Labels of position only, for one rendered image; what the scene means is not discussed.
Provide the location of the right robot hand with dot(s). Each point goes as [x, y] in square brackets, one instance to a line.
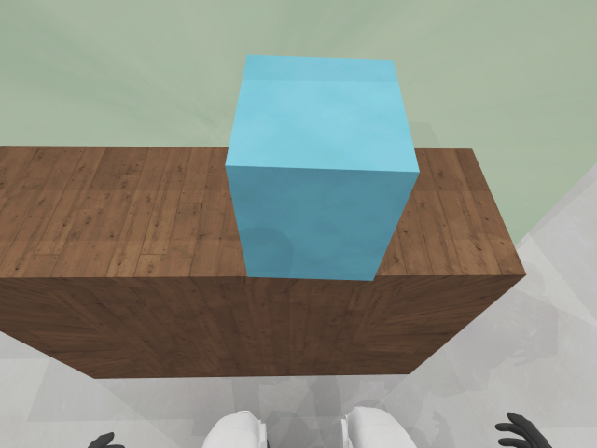
[526, 429]

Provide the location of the carton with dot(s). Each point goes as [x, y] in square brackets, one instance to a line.
[320, 165]

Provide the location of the robot thigh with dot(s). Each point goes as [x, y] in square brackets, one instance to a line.
[238, 430]
[372, 428]

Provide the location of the left robot thigh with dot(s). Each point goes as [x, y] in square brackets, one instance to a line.
[238, 430]

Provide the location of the pedestal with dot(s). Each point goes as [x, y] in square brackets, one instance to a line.
[126, 262]

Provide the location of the right robot thigh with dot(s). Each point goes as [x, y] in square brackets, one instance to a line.
[372, 428]

